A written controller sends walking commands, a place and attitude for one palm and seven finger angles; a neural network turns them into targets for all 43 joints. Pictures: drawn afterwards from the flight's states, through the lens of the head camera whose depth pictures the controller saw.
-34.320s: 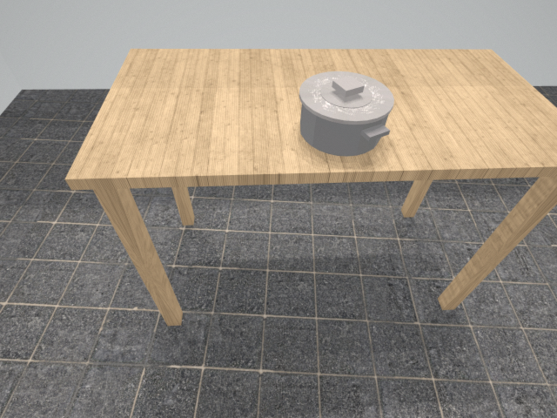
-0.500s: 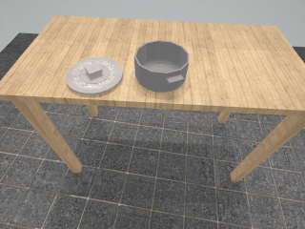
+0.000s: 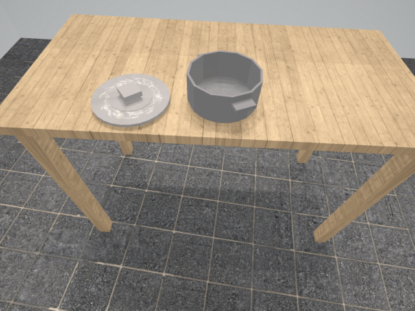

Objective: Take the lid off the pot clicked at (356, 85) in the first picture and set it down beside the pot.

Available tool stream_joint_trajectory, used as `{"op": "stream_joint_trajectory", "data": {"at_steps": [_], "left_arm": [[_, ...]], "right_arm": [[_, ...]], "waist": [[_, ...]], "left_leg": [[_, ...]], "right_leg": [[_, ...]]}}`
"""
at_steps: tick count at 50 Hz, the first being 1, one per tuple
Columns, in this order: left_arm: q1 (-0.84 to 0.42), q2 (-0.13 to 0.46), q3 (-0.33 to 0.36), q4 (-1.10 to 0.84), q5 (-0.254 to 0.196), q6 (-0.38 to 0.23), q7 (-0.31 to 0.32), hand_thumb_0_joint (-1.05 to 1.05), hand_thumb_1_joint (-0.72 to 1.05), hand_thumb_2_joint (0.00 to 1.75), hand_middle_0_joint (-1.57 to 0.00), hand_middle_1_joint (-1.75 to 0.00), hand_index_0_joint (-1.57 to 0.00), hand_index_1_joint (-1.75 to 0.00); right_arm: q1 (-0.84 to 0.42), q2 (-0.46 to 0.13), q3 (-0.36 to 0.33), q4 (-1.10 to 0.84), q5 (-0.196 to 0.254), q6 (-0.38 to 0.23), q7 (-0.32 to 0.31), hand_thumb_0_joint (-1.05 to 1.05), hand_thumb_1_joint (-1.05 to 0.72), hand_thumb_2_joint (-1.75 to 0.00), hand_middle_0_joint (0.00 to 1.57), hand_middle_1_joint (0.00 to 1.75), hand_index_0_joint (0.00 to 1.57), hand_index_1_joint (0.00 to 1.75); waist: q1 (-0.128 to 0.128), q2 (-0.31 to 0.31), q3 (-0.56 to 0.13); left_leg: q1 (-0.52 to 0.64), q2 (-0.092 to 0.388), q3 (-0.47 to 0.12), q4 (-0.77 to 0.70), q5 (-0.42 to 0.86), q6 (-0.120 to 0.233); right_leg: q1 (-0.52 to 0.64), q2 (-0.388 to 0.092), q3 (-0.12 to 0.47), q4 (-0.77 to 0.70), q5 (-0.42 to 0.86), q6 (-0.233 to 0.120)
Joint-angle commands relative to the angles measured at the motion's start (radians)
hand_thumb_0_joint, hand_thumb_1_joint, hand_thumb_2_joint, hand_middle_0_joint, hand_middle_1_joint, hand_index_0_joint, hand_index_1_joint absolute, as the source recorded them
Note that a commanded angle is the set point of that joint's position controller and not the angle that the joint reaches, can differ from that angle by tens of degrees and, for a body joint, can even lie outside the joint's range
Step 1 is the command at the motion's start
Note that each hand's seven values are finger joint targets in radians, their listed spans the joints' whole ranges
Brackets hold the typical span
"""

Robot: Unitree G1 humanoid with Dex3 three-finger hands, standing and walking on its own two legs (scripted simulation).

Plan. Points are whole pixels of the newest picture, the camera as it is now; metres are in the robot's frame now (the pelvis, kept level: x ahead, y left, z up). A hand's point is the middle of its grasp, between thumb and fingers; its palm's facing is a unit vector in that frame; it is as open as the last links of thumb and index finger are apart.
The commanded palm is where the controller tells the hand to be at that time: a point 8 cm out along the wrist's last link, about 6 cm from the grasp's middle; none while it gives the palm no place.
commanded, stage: let the arm hang, fingers relaxed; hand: left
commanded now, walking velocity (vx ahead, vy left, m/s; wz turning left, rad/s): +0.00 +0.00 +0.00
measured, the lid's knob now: (129, 91) +0.60 +0.22 +0.05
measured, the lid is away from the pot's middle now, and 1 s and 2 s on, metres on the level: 0.24 0.24 0.24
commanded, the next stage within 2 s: look to check the result in 0.66 s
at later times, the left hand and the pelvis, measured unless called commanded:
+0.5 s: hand out of the picture +0.04 +0.18 -0.18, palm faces +0.03 -0.98 -0.21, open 7.3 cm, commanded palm none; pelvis -0.01 +0.00 +0.00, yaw -1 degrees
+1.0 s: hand out of the picture +0.01 +0.18 -0.18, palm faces +0.02 -0.97 -0.22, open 7.2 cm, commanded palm none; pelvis -0.03 +0.00 +0.00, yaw -1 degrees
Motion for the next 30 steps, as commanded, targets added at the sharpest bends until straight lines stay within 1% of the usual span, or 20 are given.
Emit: {"op": "stream_joint_trajectory", "data": {"at_steps": [1,3,5,6,7,8,9,11,13,15,17,18,19,21,22,23,24,25,28,30], "left_arm": [[0.053,0.082,0.009,-0.049,-0.003,-0.015,0.005,0.0,0.9,0.9,-0.2,-0.3,-0.2,-0.3],[0.042,0.074,0.005,-0.045,0.001,-0.012,0.002,0.0,0.9,0.9,-0.2,-0.3,-0.2,-0.3],[0.047,0.067,-0.001,-0.043,0.002,-0.011,0.0,0.0,0.9,0.9,-0.2,-0.3,-0.2,-0.3],[0.058,0.063,-0.001,-0.04,0.003,-0.014,0.0,0.0,0.9,0.9,-0.2,-0.3,-0.2,-0.3],[0.069,0.065,0.001,-0.043,0.003,-0.019,0.001,0.0,0.9,0.9,-0.2,-0.3,-0.2,-0.3],[0.087,0.082,0.007,-0.04,0.001,-0.024,0.003,0.0,0.9,0.9,-0.2,-0.3,-0.2,-0.3],[0.082,0.103,0.015,-0.041,-0.002,-0.024,0.004,0.0,0.9,0.9,-0.2,-0.3,-0.2,-0.3],[0.083,0.101,0.017,-0.041,-0.004,-0.024,0.007,0.0,0.9,0.9,-0.2,-0.3,-0.2,-0.3],[0.061,0.087,0.012,-0.041,-0.003,-0.019,0.007,0.0,0.9,0.9,-0.2,-0.3,-0.2,-0.3],[0.032,0.067,0.004,-0.048,0.0,-0.009,0.005,0.0,0.9,0.9,-0.2,-0.3,-0.2,-0.3],[0.036,0.061,0.0,-0.044,0.002,-0.007,0.0,0.0,0.9,0.9,-0.2,-0.3,-0.2,-0.3],[0.043,0.059,0.0,-0.042,0.002,-0.009,-0.001,0.0,0.9,0.9,-0.2,-0.3,-0.2,-0.3],[0.047,0.06,-0.001,-0.045,0.003,-0.011,-0.001,0.0,0.9,0.9,-0.2,-0.3,-0.2,-0.3],[0.064,0.08,0.01,-0.043,0.002,-0.019,0.0,0.0,0.9,0.9,-0.2,-0.3,-0.2,-0.3],[0.069,0.095,0.017,-0.045,-0.002,-0.021,0.003,0.0,0.9,0.9,-0.2,-0.3,-0.2,-0.3],[0.072,0.097,0.019,-0.046,-0.005,-0.023,0.006,0.0,0.9,0.9,-0.2,-0.3,-0.2,-0.3],[0.068,0.091,0.016,-0.047,-0.004,-0.02,0.009,0.0,0.9,0.9,-0.2,-0.3,-0.2,-0.3],[0.062,0.086,0.015,-0.045,-0.003,-0.019,0.008,0.0,0.9,0.9,-0.2,-0.3,-0.2,-0.3],[0.036,0.069,0.005,-0.043,0.001,-0.013,0.004,0.0,0.9,0.9,-0.2,-0.3,-0.2,-0.3],[0.038,0.06,-0.001,-0.042,0.002,-0.01,0.002,0.0,0.9,0.9,-0.2,-0.3,-0.2,-0.3]], "right_arm": [[0.117,-0.108,-0.028,-0.014,0.004,-0.005,-0.01,0.0,-0.9,-0.9,0.2,0.3,0.2,0.3],[0.108,-0.097,-0.024,-0.01,0.002,-0.003,-0.004,0.0,-0.9,-0.9,0.2,0.3,0.2,0.3],[0.114,-0.093,-0.021,-0.007,0.001,-0.004,-0.002,0.0,-0.9,-0.9,0.2,0.3,0.2,0.3],[0.119,-0.092,-0.021,-0.004,-0.002,-0.006,-0.002,0.0,-0.9,-0.9,0.2,0.3,0.2,0.3],[0.134,-0.096,-0.022,-0.004,-0.003,-0.011,-0.005,0.0,-0.9,-0.9,0.2,0.3,0.2,0.3],[0.146,-0.105,-0.025,-0.003,-0.002,-0.017,-0.008,0.0,-0.9,-0.9,0.2,0.3,0.2,0.3],[0.152,-0.109,-0.03,-0.004,0.003,-0.017,-0.009,0.0,-0.9,-0.9,0.2,0.3,0.2,0.3],[0.126,-0.118,-0.033,-0.012,0.006,-0.014,-0.012,0.0,-0.9,-0.9,0.2,0.3,0.2,0.3],[0.119,-0.109,-0.03,-0.009,0.005,-0.009,-0.011,0.0,-0.9,-0.9,0.2,0.3,0.2,0.3],[0.116,-0.093,-0.024,-0.001,0.002,-0.005,-0.008,0.0,-0.9,-0.9,0.2,0.3,0.2,0.3],[0.116,-0.093,-0.019,0.001,-0.002,-0.006,-0.003,0.0,-0.9,-0.9,0.2,0.3,0.2,0.3],[0.118,-0.094,-0.018,0.002,-0.004,-0.008,-0.002,0.0,-0.9,-0.9,0.2,0.3,0.2,0.3],[0.127,-0.093,-0.02,0.0,-0.004,-0.009,-0.004,0.0,-0.9,-0.9,0.2,0.3,0.2,0.3],[0.153,-0.101,-0.023,0.006,-0.002,-0.021,-0.008,0.0,-0.9,-0.9,0.2,0.3,0.2,0.3],[0.155,-0.108,-0.028,0.003,0.002,-0.02,-0.012,0.0,-0.9,-0.9,0.2,0.3,0.2,0.3],[0.144,-0.121,-0.031,-0.004,0.005,-0.017,-0.014,0.0,-0.9,-0.9,0.2,0.3,0.2,0.3],[0.128,-0.117,-0.034,-0.01,0.005,-0.014,-0.016,0.0,-0.9,-0.9,0.2,0.3,0.2,0.3],[0.124,-0.112,-0.031,-0.006,0.005,-0.012,-0.015,0.0,-0.9,-0.9,0.2,0.3,0.2,0.3],[0.112,-0.087,-0.024,-0.001,0.003,-0.004,-0.007,0.0,-0.9,-0.9,0.2,0.3,0.2,0.3],[0.113,-0.084,-0.021,0.005,0.0,-0.003,-0.002,0.0,-0.9,-0.9,0.2,0.3,0.2,0.3]], "waist": [[0.001,0.04,-0.038],[0.004,0.028,0.032],[0.004,0.013,0.072],[0.004,0.005,0.056],[0.001,0.016,0.003],[0.001,0.038,-0.091],[-0.003,0.078,-0.135],[0.006,0.018,-0.143],[0.002,0.018,-0.073],[0.0,0.044,0.036],[0.006,0.042,0.075],[0.007,0.021,0.062],[0.004,0.014,0.053],[-0.001,0.096,-0.088],[-0.001,0.069,-0.14],[0.005,0.043,-0.155],[0.006,0.022,-0.123],[0.005,0.034,-0.103],[0.002,0.009,0.021],[0.004,0.008,0.081]], "left_leg": [[0.067,0.089,-0.054,-0.035,0.69,0.031],[0.011,0.087,-0.061,-0.086,0.514,0.032],[-0.012,0.087,-0.066,-0.114,0.43,0.037],[0.004,0.083,-0.064,-0.104,0.455,0.038],[0.04,0.079,-0.057,-0.069,0.6,0.039],[0.088,0.073,-0.041,-0.018,0.763,0.036],[0.103,0.07,-0.037,0.0,0.835,0.033],[0.103,0.078,-0.036,0.013,0.823,0.027],[0.068,0.082,-0.049,-0.026,0.711,0.024],[0.016,0.089,-0.063,-0.095,0.578,0.03],[-0.017,0.091,-0.075,-0.13,0.447,0.038],[-0.008,0.09,-0.076,-0.129,0.433,0.042],[0.01,0.086,-0.073,-0.116,0.495,0.043],[0.1,0.076,-0.051,-0.034,0.834,0.041],[0.121,0.079,-0.047,0.0,0.926,0.036],[0.125,0.085,-0.042,0.007,0.916,0.032],[0.115,0.084,-0.048,0.0,0.872,0.03],[0.095,0.083,-0.048,-0.011,0.801,0.027],[0.013,0.081,-0.061,-0.091,0.515,0.026],[-0.018,0.078,-0.065,-0.124,0.402,0.032]], "right_leg": [[-0.028,-0.081,0.019,-0.026,0.588,-0.04],[-0.049,-0.074,0.025,-0.065,0.461,-0.04],[-0.066,-0.069,0.036,-0.088,0.396,-0.043],[-0.063,-0.069,0.042,-0.085,0.429,-0.046],[-0.031,-0.074,0.04,-0.055,0.563,-0.051],[0.016,-0.088,0.026,-0.014,0.72,-0.048],[0.038,-0.098,0.019,0.013,0.762,-0.043],[0.044,-0.097,0.016,0.01,0.766,-0.042],[0.008,-0.096,0.018,-0.017,0.674,-0.044],[-0.053,-0.076,0.014,-0.046,0.478,-0.039],[-0.07,-0.066,0.019,-0.078,0.347,-0.038],[-0.066,-0.064,0.026,-0.086,0.347,-0.04],[-0.062,-0.064,0.024,-0.076,0.403,-0.044],[0.0,-0.09,0.006,0.002,0.66,-0.041],[0.03,-0.088,-0.001,0.023,0.712,-0.038],[0.04,-0.091,-0.003,0.017,0.713,-0.038],[0.019,-0.088,0.002,0.009,0.699,-0.041],[0.017,-0.096,0.009,-0.006,0.684,-0.044],[-0.037,-0.089,0.02,-0.069,0.493,-0.041],[-0.07,-0.081,0.03,-0.097,0.392,-0.043]]}}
